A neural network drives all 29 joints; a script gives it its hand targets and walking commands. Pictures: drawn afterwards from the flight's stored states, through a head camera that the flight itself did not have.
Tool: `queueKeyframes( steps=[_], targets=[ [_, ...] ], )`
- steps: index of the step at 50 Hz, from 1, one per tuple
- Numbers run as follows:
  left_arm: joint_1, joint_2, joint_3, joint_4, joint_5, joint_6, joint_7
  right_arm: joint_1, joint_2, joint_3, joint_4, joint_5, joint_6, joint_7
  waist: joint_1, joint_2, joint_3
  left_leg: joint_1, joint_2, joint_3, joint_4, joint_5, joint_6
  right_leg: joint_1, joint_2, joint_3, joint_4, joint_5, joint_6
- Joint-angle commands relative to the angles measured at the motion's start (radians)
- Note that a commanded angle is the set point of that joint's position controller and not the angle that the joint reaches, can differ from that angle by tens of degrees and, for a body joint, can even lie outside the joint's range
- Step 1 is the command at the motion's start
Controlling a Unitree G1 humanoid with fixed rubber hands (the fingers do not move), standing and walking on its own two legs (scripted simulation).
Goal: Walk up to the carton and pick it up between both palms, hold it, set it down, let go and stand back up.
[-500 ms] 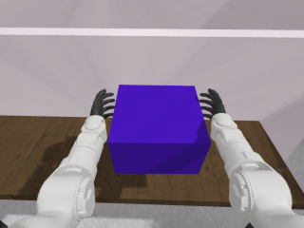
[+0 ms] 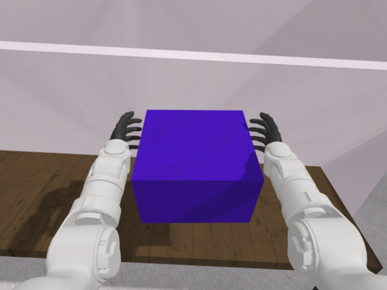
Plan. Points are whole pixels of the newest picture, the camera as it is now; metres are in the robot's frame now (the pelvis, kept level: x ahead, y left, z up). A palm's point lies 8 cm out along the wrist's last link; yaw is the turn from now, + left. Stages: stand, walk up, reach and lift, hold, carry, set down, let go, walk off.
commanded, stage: reach and lift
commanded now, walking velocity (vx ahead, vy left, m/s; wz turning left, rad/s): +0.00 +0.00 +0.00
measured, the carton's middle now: (195, 163) +0.40 +0.03 +0.10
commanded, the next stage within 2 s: hold in 0.70 s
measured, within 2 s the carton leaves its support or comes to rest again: neither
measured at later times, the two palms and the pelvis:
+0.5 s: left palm (116, 129) +0.38 +0.20 +0.20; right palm (272, 133) +0.39 -0.14 +0.20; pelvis +0.01 +0.01 +0.00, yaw +0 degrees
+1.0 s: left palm (115, 127) +0.37 +0.20 +0.21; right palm (276, 131) +0.38 -0.14 +0.22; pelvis +0.01 +0.00 +0.00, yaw +0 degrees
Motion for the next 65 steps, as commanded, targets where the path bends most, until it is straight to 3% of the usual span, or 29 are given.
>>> queueKeyframes(
  steps=[1,2,3,6,9,11,13,16,18,20,21,23,26,27,29,33,34,35,36,39,41,46,48,55,56,57,60,61,65],
  targets=[
    [-0.755,-0.697,-0.169,-0.302,-0.042,-0.032,-0.228,-0.723,0.706,0.157,-0.326,0.083,-0.064,0.169,-0.034,-0.010,-0.204,-0.022,-0.095,0.030,-0.109,0.021,0.054,0.153,0.029,-0.052,-0.151,-0.010,0.030],
    [-0.753,-0.696,-0.166,-0.313,-0.059,-0.038,-0.223,-0.716,0.703,0.156,-0.322,0.091,-0.064,0.166,-0.043,-0.003,-0.215,-0.010,-0.090,0.026,-0.103,0.019,0.048,0.166,0.029,-0.058,-0.150,-0.005,0.026],
    [-0.704,-0.721,-0.175,-0.308,-0.056,-0.026,-0.219,-0.740,0.709,0.186,-0.396,0.115,-0.075,0.165,-0.011,-0.019,-0.250,-0.011,-0.088,0.018,-0.104,0.049,0.053,0.178,0.037,-0.058,-0.143,0.014,0.022],
    [-0.764,-0.681,-0.174,-0.325,-0.038,-0.010,-0.234,-0.717,0.699,0.176,-0.336,0.105,-0.054,0.156,-0.044,0.001,-0.175,0.016,-0.092,0.026,-0.115,0.043,0.047,0.169,0.031,-0.069,-0.153,0.038,0.031],
    [-0.727,-0.704,-0.225,-0.476,-0.069,-0.004,-0.230,-0.617,0.697,0.235,-0.386,0.154,-0.040,0.140,-0.060,0.010,-0.307,0.115,-0.084,0.016,-0.066,0.254,0.026,0.242,0.045,-0.075,-0.127,0.233,0.029],
    [-0.641,-0.715,-0.228,-0.378,-0.054,0.040,-0.240,-0.630,0.640,0.183,-0.389,0.142,-0.022,0.134,-0.090,0.048,-0.220,0.081,-0.090,0.014,-0.088,0.190,0.010,0.211,0.045,-0.074,-0.161,0.163,0.033],
    [-0.626,-0.666,-0.155,-0.422,-0.012,0.058,-0.260,-0.562,0.653,0.210,-0.355,0.145,0.002,0.126,-0.069,0.000,-0.158,0.095,-0.094,0.019,-0.082,0.221,0.031,0.240,0.034,-0.071,-0.156,0.201,0.041],
    [-0.612,-0.673,-0.160,-0.396,-0.012,0.089,-0.274,-0.588,0.606,0.194,-0.406,0.154,0.002,0.130,-0.081,0.034,-0.155,0.095,-0.080,0.019,-0.092,0.214,0.016,0.244,0.048,-0.074,-0.167,0.161,0.030],
    [-0.589,-0.668,-0.157,-0.405,-0.001,0.102,-0.280,-0.639,0.614,0.230,-0.454,0.164,-0.002,0.135,-0.053,0.013,-0.136,0.088,-0.079,0.024,-0.096,0.221,0.025,0.247,0.054,-0.077,-0.161,0.174,0.028],
    [-0.652,-0.686,-0.217,-0.533,-0.042,0.087,-0.279,-0.579,0.624,0.234,-0.456,0.171,-0.006,0.133,-0.091,0.057,-0.218,0.146,-0.082,0.017,-0.073,0.316,0.015,0.260,0.046,-0.080,-0.145,0.252,0.028],
    [-0.687,-0.663,-0.210,-0.525,-0.032,0.086,-0.272,-0.603,0.629,0.239,-0.411,0.171,-0.002,0.135,-0.068,0.049,-0.200,0.124,-0.083,0.017,-0.078,0.290,0.005,0.258,0.049,-0.082,-0.151,0.214,0.031],
    [-0.618,-0.672,-0.198,-0.526,-0.023,0.106,-0.274,-0.529,0.600,0.229,-0.410,0.176,0.013,0.136,-0.097,0.074,-0.175,0.147,-0.080,0.012,-0.078,0.332,-0.001,0.253,0.054,-0.089,-0.156,0.235,0.025],
    [-0.532,-0.645,-0.145,-0.420,0.012,0.145,-0.307,-0.590,0.597,0.234,-0.471,0.152,0.012,0.131,-0.068,0.000,-0.127,0.111,-0.092,0.037,-0.099,0.239,0.030,0.264,0.037,-0.090,-0.178,0.182,0.037],
    [-0.600,-0.690,-0.200,-0.483,-0.020,0.135,-0.301,-0.608,0.582,0.219,-0.498,0.164,0.004,0.130,-0.095,0.044,-0.157,0.126,-0.080,0.017,-0.097,0.248,0.013,0.244,0.050,-0.095,-0.167,0.178,0.028],
    [-0.634,-0.664,-0.202,-0.492,-0.030,0.127,-0.298,-0.632,0.609,0.232,-0.504,0.167,0.002,0.134,-0.068,0.045,-0.172,0.094,-0.083,0.025,-0.099,0.210,0.017,0.234,0.048,-0.093,-0.163,0.128,0.029],
    [-0.701,-0.677,-0.232,-0.554,-0.047,0.116,-0.285,-0.628,0.620,0.222,-0.495,0.165,0.007,0.143,-0.092,0.046,-0.220,0.123,-0.079,0.023,-0.092,0.228,0.012,0.213,0.048,-0.092,-0.162,0.135,0.028],
    [-0.613,-0.636,-0.175,-0.436,-0.014,0.142,-0.291,-0.630,0.597,0.217,-0.443,0.147,0.015,0.140,-0.069,0.027,-0.127,0.080,-0.086,0.027,-0.102,0.194,0.023,0.222,0.042,-0.092,-0.179,0.101,0.026],
    [-0.623,-0.649,-0.180,-0.457,-0.013,0.138,-0.299,-0.589,0.586,0.177,-0.431,0.136,0.021,0.144,-0.099,0.041,-0.096,0.080,-0.080,0.030,-0.116,0.173,0.014,0.212,0.038,-0.095,-0.181,0.101,0.020],
    [-0.601,-0.614,-0.133,-0.417,0.003,0.157,-0.315,-0.597,0.581,0.189,-0.434,0.127,0.030,0.142,-0.085,-0.009,-0.069,0.064,-0.084,0.042,-0.121,0.137,0.039,0.223,0.032,-0.090,-0.190,0.064,0.029],
    [-0.648,-0.631,-0.186,-0.556,-0.023,0.151,-0.310,-0.611,0.623,0.251,-0.522,0.174,0.019,0.142,-0.061,0.020,-0.190,0.099,-0.075,0.033,-0.102,0.200,0.032,0.248,0.052,-0.093,-0.156,0.121,0.024],
    [-0.702,-0.678,-0.269,-0.601,-0.068,0.141,-0.297,-0.608,0.605,0.237,-0.519,0.176,0.022,0.140,-0.123,0.064,-0.220,0.118,-0.082,0.016,-0.093,0.226,0.002,0.224,0.057,-0.103,-0.164,0.147,0.023],
    [-0.600,-0.631,-0.184,-0.516,0.000,0.178,-0.305,-0.571,0.594,0.222,-0.490,0.158,0.039,0.145,-0.078,0.038,-0.156,0.103,-0.071,0.030,-0.104,0.189,0.022,0.242,0.053,-0.092,-0.169,0.111,0.013],
    [-0.613,-0.636,-0.211,-0.529,-0.019,0.190,-0.313,-0.577,0.581,0.218,-0.498,0.161,0.052,0.136,-0.112,0.042,-0.115,0.096,-0.078,0.028,-0.110,0.187,0.018,0.251,0.043,-0.085,-0.182,0.127,0.023],
    [-0.638,-0.635,-0.228,-0.625,-0.026,0.187,-0.309,-0.561,0.608,0.269,-0.553,0.191,0.064,0.132,-0.093,0.039,-0.169,0.105,-0.084,0.025,-0.095,0.223,0.015,0.263,0.047,-0.084,-0.177,0.171,0.027],
    [-0.597,-0.616,-0.169,-0.495,0.007,0.215,-0.321,-0.584,0.581,0.238,-0.518,0.170,0.070,0.133,-0.098,0.040,-0.082,0.089,-0.084,0.022,-0.122,0.144,0.027,0.242,0.041,-0.092,-0.196,0.097,0.024],
    [-0.616,-0.642,-0.228,-0.594,-0.012,0.209,-0.320,-0.580,0.579,0.254,-0.568,0.194,0.065,0.136,-0.102,0.057,-0.157,0.099,-0.080,0.023,-0.114,0.186,0.016,0.253,0.048,-0.088,-0.175,0.133,0.017],
    [-0.603,-0.617,-0.176,-0.553,0.006,0.224,-0.328,-0.549,0.564,0.249,-0.527,0.198,0.091,0.135,-0.094,0.049,-0.119,0.087,-0.085,0.028,-0.119,0.167,0.028,0.252,0.046,-0.081,-0.179,0.124,0.025],
    [-0.609,-0.603,-0.171,-0.582,0.011,0.226,-0.331,-0.552,0.584,0.276,-0.534,0.197,0.090,0.133,-0.068,0.039,-0.127,0.071,-0.084,0.035,-0.109,0.187,0.035,0.269,0.050,-0.080,-0.175,0.125,0.027],
    [-0.610,-0.635,-0.210,-0.579,-0.021,0.218,-0.327,-0.578,0.581,0.277,-0.592,0.204,0.086,0.135,-0.097,0.039,-0.151,0.096,-0.084,0.023,-0.102,0.216,0.024,0.252,0.058,-0.080,-0.180,0.150,0.020]
  ],
)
